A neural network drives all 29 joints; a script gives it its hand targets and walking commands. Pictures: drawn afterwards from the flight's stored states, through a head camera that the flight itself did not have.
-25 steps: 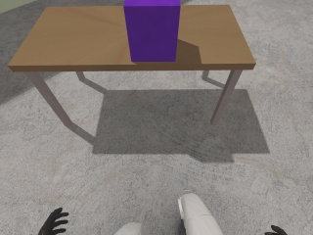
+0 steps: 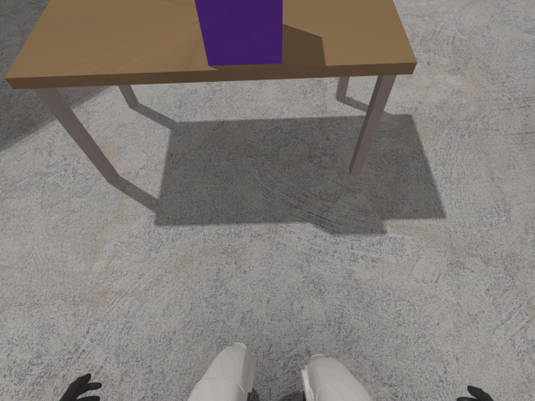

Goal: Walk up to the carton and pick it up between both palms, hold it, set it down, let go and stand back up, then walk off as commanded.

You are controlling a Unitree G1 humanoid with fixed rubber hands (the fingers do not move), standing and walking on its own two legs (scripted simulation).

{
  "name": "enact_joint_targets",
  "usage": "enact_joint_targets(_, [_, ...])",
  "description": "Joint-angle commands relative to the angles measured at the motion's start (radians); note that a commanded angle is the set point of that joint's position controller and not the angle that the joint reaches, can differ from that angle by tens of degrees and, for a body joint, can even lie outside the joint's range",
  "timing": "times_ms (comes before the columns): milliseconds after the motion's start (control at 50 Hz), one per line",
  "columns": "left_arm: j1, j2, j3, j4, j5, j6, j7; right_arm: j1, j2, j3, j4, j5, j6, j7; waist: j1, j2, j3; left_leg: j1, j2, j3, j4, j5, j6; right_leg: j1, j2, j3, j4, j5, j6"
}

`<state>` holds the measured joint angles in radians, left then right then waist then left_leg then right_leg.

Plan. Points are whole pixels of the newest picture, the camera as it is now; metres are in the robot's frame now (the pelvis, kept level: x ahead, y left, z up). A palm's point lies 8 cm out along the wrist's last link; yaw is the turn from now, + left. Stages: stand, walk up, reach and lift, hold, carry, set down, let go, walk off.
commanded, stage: walk off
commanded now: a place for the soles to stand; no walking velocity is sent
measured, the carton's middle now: out of the picture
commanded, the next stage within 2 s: stand in 0.96 s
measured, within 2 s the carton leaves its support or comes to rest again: neither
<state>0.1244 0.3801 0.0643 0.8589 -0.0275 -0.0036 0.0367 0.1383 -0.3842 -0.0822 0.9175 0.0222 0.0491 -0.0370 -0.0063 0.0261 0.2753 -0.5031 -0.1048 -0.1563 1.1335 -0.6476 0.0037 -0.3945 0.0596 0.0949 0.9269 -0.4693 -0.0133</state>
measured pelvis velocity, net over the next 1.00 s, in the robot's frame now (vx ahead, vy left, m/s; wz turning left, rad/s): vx -0.07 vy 0.03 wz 0.00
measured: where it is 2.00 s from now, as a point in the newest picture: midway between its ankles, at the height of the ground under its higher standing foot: outside the picture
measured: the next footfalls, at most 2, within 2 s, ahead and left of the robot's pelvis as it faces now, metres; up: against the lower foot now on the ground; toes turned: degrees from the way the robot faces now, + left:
left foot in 0.20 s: +0.00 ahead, +0.16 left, +0.00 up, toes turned -7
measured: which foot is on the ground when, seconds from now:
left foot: up 0.00-0.18, down 0.20-1.00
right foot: down 0.00-1.00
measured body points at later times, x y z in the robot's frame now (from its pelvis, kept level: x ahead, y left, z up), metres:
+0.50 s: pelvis -0.08 +0.02 -0.01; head -0.06 +0.04 +0.44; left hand +0.03 +0.32 -0.14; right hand +0.03 -0.31 -0.10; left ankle -0.04 +0.16 -0.69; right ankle +0.01 -0.12 -0.69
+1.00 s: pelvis -0.07 +0.03 +0.01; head -0.02 +0.02 +0.45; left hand +0.04 +0.33 -0.11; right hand +0.03 -0.29 -0.12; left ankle -0.04 +0.16 -0.69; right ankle +0.01 -0.12 -0.69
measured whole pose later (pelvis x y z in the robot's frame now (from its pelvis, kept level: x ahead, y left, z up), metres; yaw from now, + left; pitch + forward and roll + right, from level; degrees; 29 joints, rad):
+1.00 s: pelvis -0.07 +0.03 +0.01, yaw +0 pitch -6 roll -1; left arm 0.07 0.34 0.06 1.01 -0.03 -0.01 0.01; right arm 0.14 -0.38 -0.07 0.92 0.02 0.01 -0.02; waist -0.01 0.04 0.22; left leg -0.32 -0.04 -0.12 0.87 -0.45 0.00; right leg -0.39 0.04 0.11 0.82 -0.32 0.03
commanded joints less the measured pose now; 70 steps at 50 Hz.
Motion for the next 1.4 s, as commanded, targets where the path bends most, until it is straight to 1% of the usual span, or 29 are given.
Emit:
enact_joint_targets(0, [-0.048,0.264,0.077,-0.113,0.052,-0.035,0.006,0.059,-0.259,-0.052,-0.154,-0.028,-0.031,-0.015,0.03,-0.201,-0.27,-0.054,0.037,-0.058,0.144,0.024,0.009,0.196,-0.333,0.37,-0.328,0.603,-0.24])
enact_joint_targets(80, [-0.019,0.269,0.082,-0.127,0.06,-0.031,0.004,0.041,-0.26,-0.044,-0.146,-0.032,-0.043,-0.005,0.062,-0.307,-0.28,0.029,0.074,-0.01,-0.051,-0.018,0.01,0.162,-0.343,0.425,-0.332,0.462,-0.262])
enact_joint_targets(140, [-0.121,0.254,0.072,-0.12,0.057,-0.014,-0.003,0.147,-0.237,-0.041,-0.078,-0.037,-0.057,0.005,-0.031,-0.323,-0.287,0.265,0.116,0.071,-0.401,0.18,0.039,0.013,-0.265,0.301,-0.29,0.28,-0.177])
enact_joint_targets(160, [-0.119,0.231,0.063,-0.1,0.05,-0.005,-0.007,0.174,-0.225,-0.04,-0.061,-0.043,-0.065,0.011,-0.051,-0.252,-0.306,0.376,0.088,0.069,-0.501,0.199,0.056,-0.081,-0.232,0.253,-0.255,0.177,-0.129])
enact_joint_targets(180, [-0.126,0.181,0.057,-0.082,0.047,0.003,-0.013,0.197,-0.234,-0.044,-0.037,-0.054,-0.073,0.005,-0.065,-0.199,-0.306,0.417,0.134,-0.05,-0.656,0.152,0.07,-0.108,-0.169,0.151,-0.16,0.108,-0.071])
enact_joint_targets(220, [-0.085,0.179,0.053,-0.094,0.043,0.011,-0.01,0.107,-0.352,-0.045,-0.074,-0.053,-0.089,0.006,-0.024,0.031,-0.21,0.176,0.406,-0.635,-0.807,0.161,0.214,-0.163,0.047,0.026,0.098,-0.189,-0.003])
enact_joint_targets(240, [-0.079,0.209,0.072,-0.052,0.048,0.0,-0.008,0.011,-0.341,-0.035,-0.072,-0.043,-0.082,0.006,0.019,-0.002,-0.149,0.004,0.42,-0.727,-0.807,0.156,0.3,-0.02,0.022,0.04,0.139,-0.183,-0.007])
enact_joint_targets(300, [-0.034,0.21,0.067,-0.019,0.041,-0.015,-0.02,-0.089,-0.258,-0.013,-0.084,-0.057,-0.086,0.009,0.059,0.03,-0.183,-0.002,0.281,-0.416,-0.685,0.25,0.185,0.078,-0.025,0.024,-0.024,-0.007,-0.036])
enact_joint_targets(340, [-0.043,0.196,0.065,0.011,0.042,-0.026,-0.024,-0.101,-0.213,-0.005,-0.071,-0.043,-0.078,0.014,0.051,-0.001,-0.237,0.01,0.174,-0.253,-0.568,0.343,0.102,0.17,-0.071,0.12,-0.214,0.152,-0.045])
enact_joint_targets(420, [-0.081,0.216,0.058,0.023,0.049,-0.022,-0.033,-0.037,-0.214,-0.023,-0.043,-0.039,-0.072,0.024,0.002,0.033,-0.201,0.077,0.122,-0.157,-0.556,-0.038,0.075,0.004,-0.133,0.255,-0.41,-0.329,-0.094])
enact_joint_targets(500, [-0.118,0.202,0.049,0.04,0.041,-0.021,-0.036,-0.031,-0.222,-0.031,-0.02,-0.041,-0.075,0.027,-0.021,0.092,-0.135,0.031,0.177,-0.235,-0.739,-0.21,0.098,-0.001,-0.069,0.121,-0.286,-0.211,-0.042])
enact_joint_targets(560, [-0.031,0.212,0.059,0.056,0.052,-0.026,-0.033,-0.061,-0.241,-0.031,-0.065,-0.043,-0.077,0.022,0.02,0.091,-0.165,-0.006,0.215,-0.322,-0.731,-0.111,0.133,0.091,-0.043,0.088,-0.244,-0.059,-0.045])
enact_joint_targets(600, [-0.042,0.191,0.051,0.072,0.048,-0.022,-0.034,-0.071,-0.212,-0.029,-0.06,-0.04,-0.074,0.021,0.015,0.117,-0.172,0.0,0.178,-0.266,-0.707,-0.033,0.105,0.128,-0.057,0.092,-0.278,-0.031,-0.04])
enact_joint_targets(660, [-0.049,0.201,0.046,0.081,0.047,-0.03,-0.033,-0.08,-0.197,-0.029,-0.046,-0.036,-0.075,0.025,0.008,0.042,-0.238,0.065,0.123,-0.142,-0.616,0.012,0.065,0.11,-0.11,0.195,-0.387,-0.131,-0.068])
enact_joint_targets(720, [-0.07,0.209,0.049,0.089,0.052,-0.031,-0.036,-0.037,-0.193,-0.031,-0.027,-0.027,-0.068,0.021,0.0,-0.063,-0.23,0.146,0.11,-0.129,-0.589,0.041,0.054,0.046,-0.143,0.241,-0.459,-0.179,-0.087])
enact_joint_targets(840, [-0.081,0.227,0.05,0.055,0.054,-0.028,-0.032,0.066,-0.196,-0.037,-0.011,-0.029,-0.074,0.019,-0.013,-0.142,-0.292,0.215,0.091,-0.062,-0.491,0.137,0.044,0.047,-0.208,0.294,-0.482,-0.053,-0.125])
enact_joint_targets(920, [-0.128,0.189,0.038,0.05,0.04,-0.02,-0.028,0.022,-0.212,-0.027,-0.022,-0.04,-0.085,0.014,-0.017,-0.058,-0.275,0.165,0.192,-0.242,-0.692,0.243,0.121,0.071,-0.058,0.092,-0.214,0.173,-0.034])
enact_joint_targets(940, [-0.102,0.188,0.039,0.051,0.04,-0.021,-0.028,0.006,-0.217,-0.025,-0.035,-0.036,-0.085,0.011,0.001,-0.069,-0.272,0.178,0.216,-0.256,-0.687,0.329,0.13,0.081,-0.05,0.079,-0.206,0.219,-0.031])
enact_joint_targets(960, [-0.05,0.173,0.047,0.1,0.027,-0.021,-0.033,-0.028,-0.266,-0.03,-0.015,-0.048,-0.094,0.016,0.036,0.022,-0.325,0.19,0.269,-0.271,-0.694,0.303,0.116,0.094,-0.061,0.04,-0.235,0.192,-0.035])
enact_joint_targets(980, [-0.036,0.185,0.037,0.104,0.032,-0.023,-0.039,-0.092,-0.256,-0.028,-0.025,-0.056,-0.097,0.021,0.064,0.042,-0.325,0.16,0.252,-0.243,-0.676,0.316,0.104,0.153,-0.075,0.032,-0.268,0.184,-0.044])
enact_joint_targets(1040, [-0.062,0.215,0.044,0.112,0.035,-0.033,-0.043,-0.062,-0.231,-0.019,-0.018,-0.037,-0.095,0.018,0.025,-0.025,-0.377,0.158,0.184,-0.118,-0.605,0.358,0.059,0.218,-0.111,0.106,-0.304,0.351,-0.072])
enact_joint_targets(1080, [-0.079,0.203,0.043,0.128,0.04,-0.028,-0.042,-0.053,-0.185,-0.007,-0.014,-0.036,-0.094,0.024,0.01,0.001,-0.397,0.212,0.173,-0.075,-0.592,0.357,0.043,0.208,-0.134,0.14,-0.311,0.294,-0.084])
enact_joint_targets(1120, [-0.092,0.218,0.039,0.131,0.032,-0.027,-0.043,-0.039,-0.246,-0.03,0.011,-0.034,-0.097,0.023,0.005,0.019,-0.392,0.23,0.198,-0.128,-0.629,0.384,0.051,0.19,-0.113,0.093,-0.313,0.352,-0.058])
enact_joint_targets(1160, [-0.105,0.227,0.05,0.139,0.034,-0.032,-0.039,-0.034,-0.233,-0.021,0.003,-0.036,-0.1,0.019,0.014,-0.034,-0.404,0.204,0.183,-0.113,-0.607,0.467,0.053,0.239,-0.121,0.089,-0.298,0.403,-0.065])
enact_joint_targets(1200, [-0.093,0.206,0.037,0.136,0.03,-0.026,-0.037,-0.058,-0.239,-0.026,-0.001,-0.037,-0.101,0.015,0.018,0.007,-0.416,0.232,0.19,-0.101,-0.603,0.478,0.045,0.221,-0.129,0.1,-0.296,0.401,-0.072])
enact_joint_targets(1280, [-0.107,0.204,0.033,0.138,0.036,-0.031,-0.039,-0.058,-0.21,-0.023,-0.013,-0.03,-0.102,0.012,-0.004,-0.032,-0.433,0.275,0.21,-0.111,-0.578,0.54,0.055,0.205,-0.127,0.084,-0.304,0.493,-0.067])
enact_joint_targets(1320, [-0.111,0.178,0.03,0.142,0.033,-0.035,-0.04,-0.025,-0.208,-0.011,0.001,-0.03,-0.097,0.015,0.01,0.003,-0.432,0.255,0.198,-0.105,-0.593,0.51,0.059,0.212,-0.125,0.082,-0.29,0.466,-0.076])
enact_joint_targets(1340, [-0.123,0.182,0.03,0.145,0.028,-0.027,-0.036,-0.049,-0.215,-0.017,-0.008,-0.04,-0.102,0.016,0.004,-0.064,-0.405,0.246,0.19,-0.098,-0.596,0.462,0.054,0.187,-0.13,0.108,-0.318,0.419,-0.079])
enact_joint_targets(1380, [-0.126,0.188,0.027,0.138,0.032,-0.026,-0.041,-0.045,-0.223,-0.018,0.0,-0.043,-0.091,0.017,0.012,0.002,-0.366,0.223,0.196,-0.111,-0.641,0.402,0.053,0.168,-0.114,0.085,-0.319,0.334,-0.057])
